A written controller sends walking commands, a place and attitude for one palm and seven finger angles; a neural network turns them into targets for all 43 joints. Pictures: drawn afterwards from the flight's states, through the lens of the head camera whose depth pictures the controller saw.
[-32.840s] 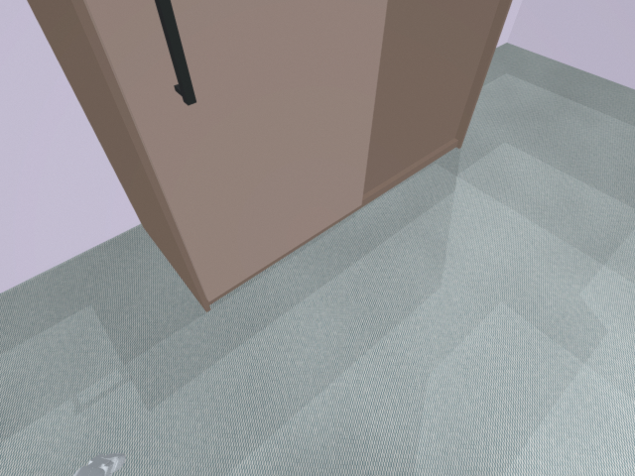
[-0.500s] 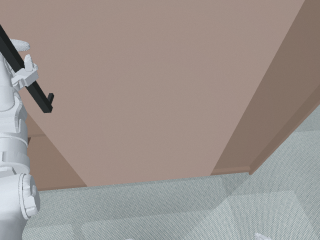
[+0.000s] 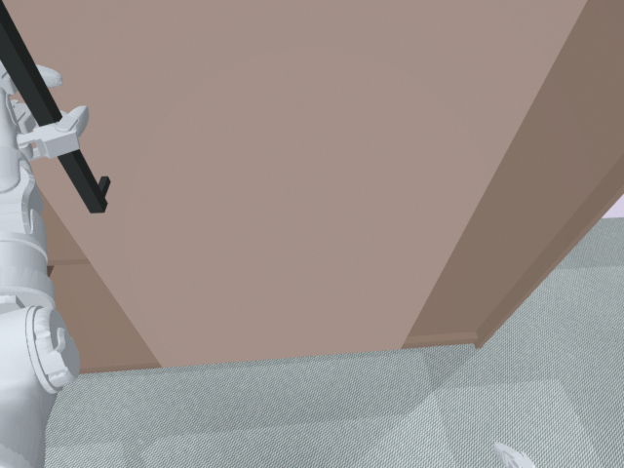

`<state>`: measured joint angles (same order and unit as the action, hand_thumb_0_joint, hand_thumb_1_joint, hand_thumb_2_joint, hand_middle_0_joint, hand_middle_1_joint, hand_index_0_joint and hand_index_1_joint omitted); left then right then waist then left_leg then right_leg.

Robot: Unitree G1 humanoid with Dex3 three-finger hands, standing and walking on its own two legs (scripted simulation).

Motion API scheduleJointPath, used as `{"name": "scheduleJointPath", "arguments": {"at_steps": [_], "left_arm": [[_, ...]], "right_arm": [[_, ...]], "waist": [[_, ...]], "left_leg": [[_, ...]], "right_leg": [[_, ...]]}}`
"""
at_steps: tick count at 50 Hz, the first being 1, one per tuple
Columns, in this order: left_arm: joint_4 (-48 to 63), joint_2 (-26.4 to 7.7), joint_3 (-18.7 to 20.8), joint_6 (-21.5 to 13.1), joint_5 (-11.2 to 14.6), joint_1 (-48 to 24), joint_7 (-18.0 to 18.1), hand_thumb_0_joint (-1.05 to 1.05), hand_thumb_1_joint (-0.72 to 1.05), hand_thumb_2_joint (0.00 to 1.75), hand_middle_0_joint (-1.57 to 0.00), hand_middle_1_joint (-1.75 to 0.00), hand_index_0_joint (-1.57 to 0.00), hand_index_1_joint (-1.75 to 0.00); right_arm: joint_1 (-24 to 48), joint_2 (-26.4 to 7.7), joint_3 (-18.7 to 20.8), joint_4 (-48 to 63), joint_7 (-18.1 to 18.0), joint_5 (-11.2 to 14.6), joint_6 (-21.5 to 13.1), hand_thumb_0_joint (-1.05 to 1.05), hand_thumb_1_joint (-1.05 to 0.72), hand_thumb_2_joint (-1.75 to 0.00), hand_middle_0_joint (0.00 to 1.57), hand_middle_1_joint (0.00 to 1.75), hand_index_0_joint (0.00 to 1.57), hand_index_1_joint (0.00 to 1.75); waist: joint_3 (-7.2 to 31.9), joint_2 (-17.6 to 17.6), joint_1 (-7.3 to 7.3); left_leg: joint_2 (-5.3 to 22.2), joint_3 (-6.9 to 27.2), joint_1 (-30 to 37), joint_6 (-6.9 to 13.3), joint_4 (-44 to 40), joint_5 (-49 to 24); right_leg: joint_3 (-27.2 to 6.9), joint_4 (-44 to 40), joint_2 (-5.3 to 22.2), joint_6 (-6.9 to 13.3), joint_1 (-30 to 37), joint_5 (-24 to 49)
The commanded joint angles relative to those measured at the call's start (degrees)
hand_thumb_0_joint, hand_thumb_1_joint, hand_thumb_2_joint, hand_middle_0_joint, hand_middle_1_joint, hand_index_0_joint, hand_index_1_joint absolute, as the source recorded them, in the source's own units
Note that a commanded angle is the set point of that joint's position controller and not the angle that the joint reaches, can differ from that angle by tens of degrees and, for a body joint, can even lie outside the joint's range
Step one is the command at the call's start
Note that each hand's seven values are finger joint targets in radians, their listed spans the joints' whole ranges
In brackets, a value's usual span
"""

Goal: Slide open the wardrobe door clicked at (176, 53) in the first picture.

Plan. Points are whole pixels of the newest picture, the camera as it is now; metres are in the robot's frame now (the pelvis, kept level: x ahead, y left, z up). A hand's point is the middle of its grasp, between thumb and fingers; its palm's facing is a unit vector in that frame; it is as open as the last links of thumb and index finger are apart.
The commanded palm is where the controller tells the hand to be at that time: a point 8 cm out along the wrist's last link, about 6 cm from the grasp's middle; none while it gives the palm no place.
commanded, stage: loosen the grip on the handle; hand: left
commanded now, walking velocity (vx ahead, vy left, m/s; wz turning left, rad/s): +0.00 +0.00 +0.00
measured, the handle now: (58, 114) +0.49 +0.33 +0.20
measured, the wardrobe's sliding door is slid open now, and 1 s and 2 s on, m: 0.46 0.46 0.46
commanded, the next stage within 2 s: slip the hand off the handle in 0.38 s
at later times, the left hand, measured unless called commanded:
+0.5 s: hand (62, 128) +0.45 +0.31 +0.20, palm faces +0.45 -0.87 -0.20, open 14.5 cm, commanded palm +0.41 +0.36 +0.20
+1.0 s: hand (12, 127) +0.45 +0.37 +0.20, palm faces +0.45 -0.87 -0.22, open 13.9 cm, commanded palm +0.41 +0.42 +0.20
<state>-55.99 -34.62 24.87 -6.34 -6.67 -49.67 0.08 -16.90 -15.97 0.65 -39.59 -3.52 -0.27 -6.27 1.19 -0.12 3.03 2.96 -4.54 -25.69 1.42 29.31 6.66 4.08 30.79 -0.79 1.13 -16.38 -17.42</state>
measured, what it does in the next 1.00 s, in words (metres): stands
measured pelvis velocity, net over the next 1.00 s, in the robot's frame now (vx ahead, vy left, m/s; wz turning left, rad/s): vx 0.03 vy -0.01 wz -0.01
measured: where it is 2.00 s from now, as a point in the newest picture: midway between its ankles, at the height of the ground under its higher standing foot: outside the picture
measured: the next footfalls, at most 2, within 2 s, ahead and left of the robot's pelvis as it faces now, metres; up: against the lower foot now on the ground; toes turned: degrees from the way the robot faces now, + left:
none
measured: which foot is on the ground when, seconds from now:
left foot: down 0.00-1.00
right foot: down 0.00-1.00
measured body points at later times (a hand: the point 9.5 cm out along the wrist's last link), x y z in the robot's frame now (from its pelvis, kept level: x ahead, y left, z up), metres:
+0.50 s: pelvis +0.01 +0.02 +0.00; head +0.03 +0.03 +0.45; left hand +0.42 +0.36 +0.21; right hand +0.07 -0.25 -0.11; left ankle +0.09 +0.11 -0.73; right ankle -0.02 -0.11 -0.73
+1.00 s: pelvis +0.03 -0.01 -0.01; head +0.07 +0.01 +0.44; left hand +0.42 +0.41 +0.21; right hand +0.09 -0.28 -0.11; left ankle +0.09 +0.11 -0.73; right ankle -0.02 -0.11 -0.73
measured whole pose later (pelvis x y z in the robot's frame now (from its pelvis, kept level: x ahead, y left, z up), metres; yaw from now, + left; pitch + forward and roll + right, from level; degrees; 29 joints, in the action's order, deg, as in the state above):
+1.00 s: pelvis +0.03 -0.01 -0.01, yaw +0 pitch +7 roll -2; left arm -57.4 -45.6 30.9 -5.4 -2.5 -46.6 -10.4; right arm -20.3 -16.5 -1.5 -39.6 -7.4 1.4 -2.8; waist 2.6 0.3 2.8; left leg 2.4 -1.4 -31.0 0.9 34.8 11.3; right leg 4.2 32.7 -1.8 1.4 -19.9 -20.3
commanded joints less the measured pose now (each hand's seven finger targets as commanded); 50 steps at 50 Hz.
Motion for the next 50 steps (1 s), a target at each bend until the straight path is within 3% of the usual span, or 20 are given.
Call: {"name": "scheduleJointPath", "arguments": {"at_steps": [1,2,4,6,9,10,12,17,20,22,23,24,27,29,35,38,43,44,46,50], "left_arm": [[10.4,-14.2,-2.1,-3.9,3.2,-27.1,0.9,0.0,-0.43,0.26,-0.44,-1.38,-0.44,-1.38],[9.9,-13.3,-3.7,-3.3,2.7,-27.8,1.1,0.0,-0.55,0.2,-0.42,-1.37,-0.42,-1.37],[12.4,-13.9,-4.1,-3.4,2.0,-29.6,2.2,0.0,-0.55,0.2,-0.4,-1.33,-0.4,-1.33],[11.4,-13.3,-4.4,-3.1,1.8,-29.4,3.3,0.0,-0.55,0.2,-0.37,-1.3,-0.37,-1.3],[16.9,-12.8,-3.6,-4.6,3.1,-30.2,4.9,0.0,-0.55,0.2,-0.33,-1.25,-0.33,-1.25],[17.2,-23.7,4.4,-4.5,2.2,-29.0,5.7,0.0,-0.55,0.2,-0.32,-1.23,-0.32,-1.23],[16.2,-16.8,-2.2,-3.6,1.6,-30.0,5.3,0.0,-0.55,0.2,-0.29,-1.2,-0.29,-1.2],[22.0,-15.4,-1.9,-2.1,3.4,-24.4,4.0,0.0,-0.55,0.2,-0.25,-1.15,-0.25,-1.15],[24.3,-15.9,0.2,-0.8,5.0,-21.0,4.0,0.0,-0.55,0.2,-0.25,-1.15,-0.25,-1.15],[27.6,-13.7,-1.1,0.0,5.3,-20.7,4.1,0.0,-0.55,0.2,-0.25,-1.15,-0.25,-1.15],[28.2,-14.9,0.4,0.4,5.6,-18.4,4.4,0.0,-0.55,0.2,-0.25,-1.15,-0.25,-1.15],[25.1,-19.3,3.5,1.1,5.1,-19.4,4.5,0.0,-0.55,0.2,-0.25,-1.15,-0.25,-1.15],[24.0,-19.0,2.5,2.1,4.1,-19.4,3.6,0.0,-0.55,0.2,-0.25,-1.15,-0.25,-1.15],[24.4,-21.5,4.4,2.4,3.9,-18.9,3.3,0.0,-0.55,0.2,-0.25,-1.15,-0.25,-1.15],[19.5,-23.8,6.3,2.9,5.1,-16.7,0.6,0.0,-0.55,0.2,-0.25,-1.15,-0.25,-1.15],[18.7,-27.0,8.0,2.0,4.8,-16.4,-1.0,0.0,-0.55,0.2,-0.25,-1.15,-0.25,-1.15],[13.5,-29.5,7.2,-0.6,4.5,-20.3,-5.1,0.0,-0.55,0.2,-0.25,-1.15,-0.25,-1.15],[12.4,-32.6,9.4,-0.9,4.4,-20.3,-6.1,0.0,-0.55,0.2,-0.25,-1.15,-0.25,-1.15],[10.9,-31.8,7.8,-1.8,4.3,-22.0,-7.9,0.0,-0.55,0.2,-0.25,-1.15,-0.25,-1.15],[7.6,-36.5,11.9,-2.8,5.6,-19.9,-9.8,0.0,-0.55,0.2,-0.25,-1.15,-0.25,-1.15]], "right_arm": [[0.7,-9.7,2.4,4.6,-1.6,1.7,-1.5,0.0,-0.9,-0.9,0.2,0.3,0.2,0.3],[0.7,-9.6,2.2,4.5,-1.8,1.9,-1.6,0.0,-0.9,-0.9,0.2,0.3,0.2,0.3],[0.1,-9.5,2.1,4.5,-2.0,1.8,-2.1,0.0,-0.9,-0.9,0.2,0.3,0.2,0.3],[-0.5,-9.5,1.9,4.0,-2.2,1.6,-2.5,0.0,-0.9,-0.9,0.2,0.3,0.2,0.3],[-0.7,-9.4,2.0,3.9,-2.2,1.1,-3.4,0.0,-0.9,-0.9,0.2,0.3,0.2,0.3],[-1.3,-10.2,2.1,3.4,-2.6,1.0,-3.1,0.0,-0.9,-0.9,0.2,0.3,0.2,0.3],[-0.5,-9.0,1.4,4.1,-2.6,1.1,-3.3,0.0,-0.9,-0.9,0.2,0.3,0.2,0.3],[-1.2,-9.0,1.6,4.4,-2.8,1.3,-3.6,0.0,-0.9,-0.9,0.2,0.3,0.2,0.3],[-1.3,-9.2,1.6,4.3,-3.1,1.4,-3.7,0.0,-0.9,-0.9,0.2,0.3,0.2,0.3],[-0.9,-8.8,1.6,4.6,-2.9,1.4,-3.9,0.0,-0.9,-0.9,0.2,0.3,0.2,0.3],[-1.0,-8.9,1.7,4.6,-3.2,1.3,-3.8,0.0,-0.9,-0.9,0.2,0.3,0.2,0.3],[-1.8,-9.4,1.5,3.6,-3.5,1.3,-3.4,0.0,-0.9,-0.9,0.2,0.3,0.2,0.3],[-1.3,-8.9,1.2,4.4,-3.6,1.3,-2.8,0.0,-0.9,-0.9,0.2,0.3,0.2,0.3],[-1.9,-9.1,1.3,4.5,-3.7,1.2,-2.5,0.0,-0.9,-0.9,0.2,0.3,0.2,0.3],[-2.5,-9.0,1.1,5.2,-4.1,1.7,-1.0,0.0,-0.9,-0.9,0.2,0.3,0.2,0.3],[-3.0,-9.2,1.3,5.8,-4.3,1.7,-0.2,0.0,-0.9,-0.9,0.2,0.3,0.2,0.3],[-5.0,-9.7,1.4,5.3,-4.7,1.9,0.7,0.0,-0.9,-0.9,0.2,0.3,0.2,0.3],[-5.5,-10.0,1.4,5.0,-4.7,1.9,1.0,0.0,-0.9,-0.9,0.2,0.3,0.2,0.3],[-6.4,-10.0,1.5,4.8,-4.6,1.9,1.6,0.0,-0.9,-0.9,0.2,0.3,0.2,0.3],[-7.7,-10.4,1.6,4.5,-4.7,2.0,2.6,0.0,-0.9,-0.9,0.2,0.3,0.2,0.3]], "waist": [[11.7,1.7,1.16],[11.8,3.3,1.0],[14.7,7.4,0.76],[14.0,4.5,1.12],[18.2,6.4,0.38],[20.0,5.7,-1.29],[16.1,5.2,0.44],[18.6,8.2,-0.45],[17.0,5.3,-0.84],[17.6,7.1,-0.91],[17.8,5.6,-1.42],[16.3,4.7,-0.81],[15.2,5.2,-0.81],[17.7,6.3,-1.29],[15.6,2.9,-1.15],[16.2,3.6,-1.27],[15.1,4.8,0.61],[16.8,5.6,0.18],[17.2,6.1,1.02],[18.3,5.9,0.19]], "left_leg": [[-1.4,4.3,16.0,1.4,-3.6,12.6],[-1.6,4.8,15.8,1.1,-4.0,15.3],[-1.6,5.9,17.4,0.9,-4.3,16.7],[-1.3,7.2,16.4,0.7,-4.3,18.7],[-1.1,8.0,18.6,0.7,-3.6,17.0],[-1.0,7.9,17.6,0.8,-3.7,16.5],[-1.4,7.1,15.7,1.0,-3.5,17.2],[-0.6,7.9,20.5,0.7,-2.8,10.0],[-0.4,8.1,20.1,0.9,-2.7,7.3],[-0.6,8.2,21.6,0.7,-2.6,6.1],[-0.4,7.9,21.5,1.0,-2.1,3.4],[-0.5,7.6,19.9,1.1,-1.9,3.4],[-0.9,7.2,18.4,0.9,-1.9,4.3],[-1.0,7.1,19.6,1.0,-1.3,1.8],[-1.3,5.7,16.6,1.4,0.2,-1.1],[-1.6,4.9,15.6,1.7,1.4,-2.6],[-1.8,4.6,14.4,2.0,2.7,-1.5],[-1.9,4.6,14.1,2.1,3.1,-2.1],[-1.9,4.8,14.3,2.1,3.6,-2.8],[-2.2,4.5,12.3,2.4,4.8,-4.4]], "right_leg": [[-2.8,-7.0,0.5,-0.2,-11.3,-2.9],[-2.7,-6.7,0.6,-0.1,-11.8,-4.5],[-2.6,-6.0,0.6,0.3,-12.0,-4.5],[-2.1,-5.4,0.3,0.3,-12.8,-5.5],[-2.3,-4.5,0.0,0.5,-12.0,-4.2],[-2.6,-4.7,0.1,0.6,-9.6,-4.4],[-2.3,-4.8,0.0,0.2,-10.8,-4.9],[-1.9,-4.4,-0.3,0.7,-9.9,0.6],[-1.7,-4.8,-0.5,0.4,-9.0,2.3],[-1.5,-4.5,-0.5,0.5,-9.2,3.2],[-1.5,-4.8,-0.4,0.6,-7.8,4.7],[-1.8,-5.0,-0.5,0.3,-8.2,4.6],[-1.7,-4.6,-0.3,0.2,-8.6,3.7],[-1.9,-4.5,-0.3,0.3,-7.7,5.2],[-2.2,-4.9,-0.3,-0.1,-6.7,7.4],[-2.7,-4.8,-0.1,-0.2,-5.9,9.0],[-3.3,-4.8,-0.2,-0.5,-8.4,8.5],[-3.7,-4.4,-0.3,-0.5,-8.1,9.2],[-3.5,-4.1,-0.5,-0.6,-9.3,9.4],[-4.0,-3.5,-0.6,-0.9,-8.2,11.9]]}}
